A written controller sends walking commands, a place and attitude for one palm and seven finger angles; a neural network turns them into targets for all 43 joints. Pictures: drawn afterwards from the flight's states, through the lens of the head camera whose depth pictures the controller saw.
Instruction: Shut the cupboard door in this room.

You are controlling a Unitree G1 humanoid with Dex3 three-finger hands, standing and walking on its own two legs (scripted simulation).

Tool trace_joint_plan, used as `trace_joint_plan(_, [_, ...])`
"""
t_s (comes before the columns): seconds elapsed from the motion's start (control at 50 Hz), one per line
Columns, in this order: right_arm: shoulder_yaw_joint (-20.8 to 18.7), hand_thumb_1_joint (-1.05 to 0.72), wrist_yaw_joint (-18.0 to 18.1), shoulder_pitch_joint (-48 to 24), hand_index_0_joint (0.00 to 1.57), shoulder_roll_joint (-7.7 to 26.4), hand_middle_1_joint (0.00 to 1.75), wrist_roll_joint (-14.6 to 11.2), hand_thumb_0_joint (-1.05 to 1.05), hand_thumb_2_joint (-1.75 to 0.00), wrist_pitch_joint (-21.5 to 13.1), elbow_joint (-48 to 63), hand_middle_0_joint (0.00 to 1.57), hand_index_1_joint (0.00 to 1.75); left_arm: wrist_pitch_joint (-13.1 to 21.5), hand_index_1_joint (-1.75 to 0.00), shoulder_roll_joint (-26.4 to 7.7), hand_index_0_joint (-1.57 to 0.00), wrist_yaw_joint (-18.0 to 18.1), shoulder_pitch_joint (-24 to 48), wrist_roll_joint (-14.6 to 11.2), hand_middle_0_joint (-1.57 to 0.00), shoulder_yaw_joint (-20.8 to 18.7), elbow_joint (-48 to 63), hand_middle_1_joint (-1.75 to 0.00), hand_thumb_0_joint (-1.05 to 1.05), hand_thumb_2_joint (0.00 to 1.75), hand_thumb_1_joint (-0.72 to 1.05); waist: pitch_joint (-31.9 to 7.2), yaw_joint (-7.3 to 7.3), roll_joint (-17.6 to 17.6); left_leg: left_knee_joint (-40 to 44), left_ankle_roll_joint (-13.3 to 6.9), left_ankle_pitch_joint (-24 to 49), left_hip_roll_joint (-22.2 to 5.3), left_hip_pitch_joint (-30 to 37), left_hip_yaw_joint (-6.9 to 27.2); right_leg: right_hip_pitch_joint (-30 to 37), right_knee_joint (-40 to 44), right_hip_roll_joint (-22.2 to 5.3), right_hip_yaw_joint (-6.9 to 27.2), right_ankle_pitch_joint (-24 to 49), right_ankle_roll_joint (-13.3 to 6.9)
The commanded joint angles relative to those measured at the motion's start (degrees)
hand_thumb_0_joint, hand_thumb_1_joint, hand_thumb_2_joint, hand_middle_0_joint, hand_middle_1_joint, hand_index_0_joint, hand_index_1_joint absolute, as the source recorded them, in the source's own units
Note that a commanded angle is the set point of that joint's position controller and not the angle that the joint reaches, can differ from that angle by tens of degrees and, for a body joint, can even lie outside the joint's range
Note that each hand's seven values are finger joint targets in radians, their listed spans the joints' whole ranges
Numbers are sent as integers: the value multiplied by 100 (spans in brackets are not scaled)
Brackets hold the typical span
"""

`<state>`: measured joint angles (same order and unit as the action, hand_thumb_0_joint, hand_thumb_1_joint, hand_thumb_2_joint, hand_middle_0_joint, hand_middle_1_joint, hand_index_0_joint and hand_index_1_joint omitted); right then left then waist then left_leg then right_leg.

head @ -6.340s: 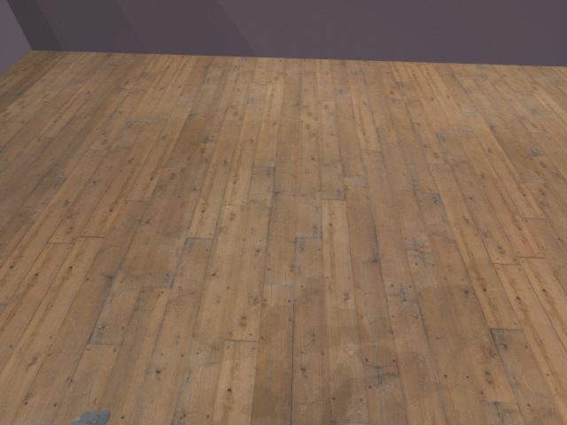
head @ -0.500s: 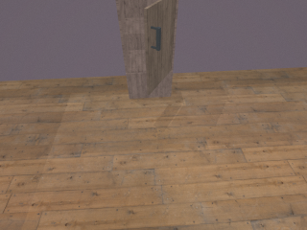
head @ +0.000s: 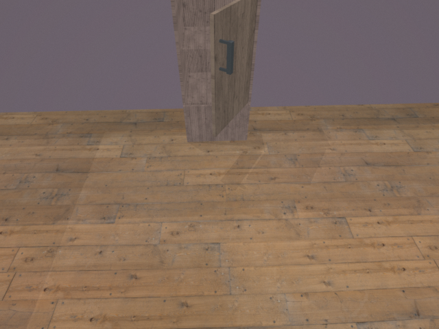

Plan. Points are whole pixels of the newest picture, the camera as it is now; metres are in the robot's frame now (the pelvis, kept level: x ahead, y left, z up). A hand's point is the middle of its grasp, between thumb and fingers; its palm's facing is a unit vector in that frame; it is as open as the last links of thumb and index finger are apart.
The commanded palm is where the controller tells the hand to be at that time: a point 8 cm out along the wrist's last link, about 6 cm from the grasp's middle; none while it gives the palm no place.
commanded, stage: look at it before walking up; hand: left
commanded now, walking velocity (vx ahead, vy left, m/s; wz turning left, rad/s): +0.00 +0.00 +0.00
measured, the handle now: (225, 56) +1.13 +0.05 -0.02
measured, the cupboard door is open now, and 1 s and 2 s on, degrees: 56 56 56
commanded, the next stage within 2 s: walk around to get in front in 0.40 s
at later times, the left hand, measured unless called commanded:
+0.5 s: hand out of the picture -0.02 +0.16 -0.18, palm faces +0.05 -0.98 -0.17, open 7.4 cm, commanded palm none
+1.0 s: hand out of the picture +0.09 +0.19 -0.17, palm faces -0.14 -0.95 -0.29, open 7.4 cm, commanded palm none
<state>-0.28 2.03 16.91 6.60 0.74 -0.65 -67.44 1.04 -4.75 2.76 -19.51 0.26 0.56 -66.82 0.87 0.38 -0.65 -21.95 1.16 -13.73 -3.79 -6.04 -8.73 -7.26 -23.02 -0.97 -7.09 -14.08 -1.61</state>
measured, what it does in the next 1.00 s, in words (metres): stands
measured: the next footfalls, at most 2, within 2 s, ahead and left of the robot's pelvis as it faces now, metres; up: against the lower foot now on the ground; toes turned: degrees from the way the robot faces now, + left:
left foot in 1.50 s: +0.07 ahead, +0.12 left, +0.00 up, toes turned -28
right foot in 1.90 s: -0.09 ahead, -0.11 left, +0.00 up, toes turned -50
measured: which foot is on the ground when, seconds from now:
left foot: down 0.00-1.00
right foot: down 0.00-1.00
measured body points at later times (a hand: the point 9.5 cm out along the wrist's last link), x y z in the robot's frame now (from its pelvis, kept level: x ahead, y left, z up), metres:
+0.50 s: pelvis +0.00 +0.00 +0.00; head +0.00 +0.00 +0.45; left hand -0.02 +0.21 -0.16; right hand -0.04 -0.20 -0.17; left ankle -0.02 +0.12 -0.74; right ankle -0.01 -0.09 -0.74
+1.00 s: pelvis -0.02 +0.00 -0.02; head +0.01 -0.04 +0.43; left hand +0.09 +0.24 -0.15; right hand -0.03 -0.24 -0.19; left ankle -0.02 +0.12 -0.74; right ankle -0.04 -0.10 -0.73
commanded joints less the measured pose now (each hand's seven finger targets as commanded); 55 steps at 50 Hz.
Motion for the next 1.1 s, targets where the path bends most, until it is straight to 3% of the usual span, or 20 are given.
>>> trace_joint_plan(0.0, [-62,-90,23,525,20,327,30,-19,0,-90,-34,59,20,30,67,-30,-574,-20,13,-396,17,-20,-76,103,-30,0,90,90,514,-70,144,378,-157,584,-410,-164,529,-457,562,-678,771,924,6])
trace_joint_plan(0.48, [-91,-90,17,577,20,395,30,-20,0,-90,-77,65,20,30,69,-30,-697,-20,2,-286,23,-20,-118,203,-30,0,90,90,469,-46,99,389,-181,659,-427,-224,569,-342,526,-683,701,940,-5])
trace_joint_plan(0.56, [-190,-90,60,484,20,440,30,-12,0,-90,24,141,20,30,-62,-30,-785,-20,-26,-127,51,-20,-257,296,-30,0,90,90,563,-79,60,-31,-149,496,-519,-270,317,-726,220,-670,936,1192,-74])
trace_joint_plan(0.66, [-386,-90,69,184,20,626,30,4,0,-90,140,562,20,30,-205,-30,-1022,-20,-104,166,102,-20,-478,665,-30,0,90,90,436,-99,306,-565,-135,-252,-569,-418,101,-1304,-30,-703,1400,718,-220])
trace_joint_plan(0.7, [-429,-90,65,104,20,669,30,4,0,-90,137,717,20,30,-236,-30,-1077,-20,-130,285,115,-20,-535,822,-30,0,90,90,346,-118,216,-624,-167,-440,-627,-382,137,-1546,-157,-654,1520,586,-247])
trace_joint_plan(0.74, [-485,-90,62,106,20,824,30,9,0,-90,115,846,20,30,-261,-30,-1043,-20,-161,467,124,-20,-578,1014,-30,0,90,90,239,-170,-157,-331,-302,-542,-960,-278,436,-1830,-692,-351,1308,419,-149])
trace_joint_plan(0.76, [-525,-90,69,95,20,982,30,25,0,-90,88,897,20,30,-275,-30,-962,-20,-185,519,124,-20,-587,1138,-30,0,90,90,214,-168,-592,66,-490,-543,-1376,-178,786,-2070,-1368,-84,987,322,-36])
trace_joint_plan(0.78, [-581,-90,78,76,20,1155,30,33,0,-90,43,931,20,30,-303,-30,-848,-20,-219,589,132,-20,-590,1226,-30,0,90,90,138,-187,-1159,485,-808,-183,-1987,-120,1125,-2257,-2482,74,550,-513,90])
trace_joint_plan(0.8, [-586,-90,81,110,20,1191,30,51,0,-90,-1,952,20,30,-336,-30,-848,-20,-236,725,163,-20,-615,1330,-30,0,90,90,102,-252,-1316,645,-1068,511,-2294,-28,1192,-2514,-3451,-33,492,-1405,171])
trace_joint_plan(0.84, [-585,-90,70,-139,20,1172,30,84,0,-90,-31,1088,20,30,-345,-30,-822,-20,-268,827,154,-20,-658,1471,-30,0,90,90,130,-138,-652,387,-1158,1282,-2341,-58,845,-2627,-3809,-276,593,-1548,218])
trace_joint_plan(0.88, [-623,-90,41,-366,20,1300,30,124,0,-90,-33,1157,20,30,-335,-30,-759,-20,-318,815,143,-20,-635,1556,-30,0,90,90,72,-78,-594,111,-977,1706,-2173,-88,292,-2232,-3217,-373,414,-1427,253])
trace_joint_plan(0.9, [-639,-90,15,-492,20,1366,30,129,0,-90,-16,1180,20,30,-334,-30,-766,-20,-330,740,133,-20,-636,1569,-30,0,90,90,80,-37,-748,-37,-870,1713,-2115,-174,81,-1932,-2857,-354,292,-1341,256])
trace_joint_plan(0.94, [-666,-90,-35,-547,20,1445,30,120,0,-90,35,1253,20,30,-307,-30,-853,-20,-330,547,135,-20,-644,1573,-30,0,90,90,60,17,-673,-489,-647,1560,-1979,-390,-170,-1360,-2080,-191,60,-869,237])
trace_joint_plan(0.96, [-664,-90,-55,-626,20,1484,30,112,0,-90,58,1291,20,30,-285,-30,-939,-20,-329,327,136,-20,-669,1546,-30,0,90,90,13,156,-541,-929,-465,1441,-1860,-533,-390,-971,-1498,-100,-37,-372,221])
trace_joint_plan(0.98, [-654,-90,-78,-677,20,1438,30,82,0,-90,80,1379,20,30,-234,-30,-1196,-20,-309,-27,141,-20,-713,1468,-30,0,90,90,-123,364,-4,-1930,-182,1133,-1580,-885,-654,-316,-657,-192,183,569,138])
trace_joint_plan(1.0, [-561,-90,-116,-617,20,1006,30,42,0,-90,119,1643,20,30,-132,-30,-1908,-20,-233,-159,199,-20,-820,1476,-30,0,90,90,-114,420,1981,-3420,223,-1322,-731,-2369,-743,421,145,-1501,2357,2365,-376])
trace_joint_plan(1.02, [-494,-90,-91,-930,20,960,30,5,0,-90,187,1910,20,30,-163,-30,-2162,-20,-170,-342,75,-20,-824,1479,-30,0,90,90,-208,544,1913,-4293,293,-2429,-277,-2721,86,162,327,-2216,3220,3625,-1021])
trace_joint_plan(1.04, [-475,-90,-56,-1167,20,937,30,-1,0,-90,246,1984,20,30,-167,-30,-2106,-20,-109,-283,84,-20,-835,1527,-30,0,90,90,-201,517,1658,-4734,243,-2305,-248,-2771,607,-70,472,-2094,3422,2940,-1105])
trace_joint_plan(1.06, [-492,-90,-50,-1234,20,1011,30,8,0,-90,250,1967,20,30,-185,-30,-2069,-20,-105,164,91,-20,-826,1646,-30,0,90,90,-19,363,1374,-4915,219,-1884,-301,-3002,854,-125,455,-1954,3279,2065,-1111])
trace_joint_plan(1.08, [-495,-90,-71,-1201,20,1104,30,32,0,-90,240,1909,20,30,-192,-30,-1925,-20,-116,536,94,-20,-776,1777,-30,0,90,90,8,213,926,-4863,240,-1425,-356,-2924,921,-201,376,-1702,2891,1706,-1042])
